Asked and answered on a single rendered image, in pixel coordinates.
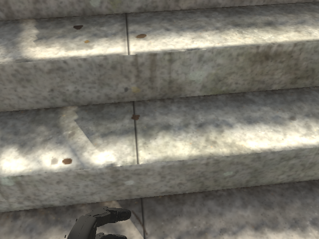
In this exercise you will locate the left robot hand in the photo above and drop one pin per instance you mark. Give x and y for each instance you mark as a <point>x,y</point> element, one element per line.
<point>86,226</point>

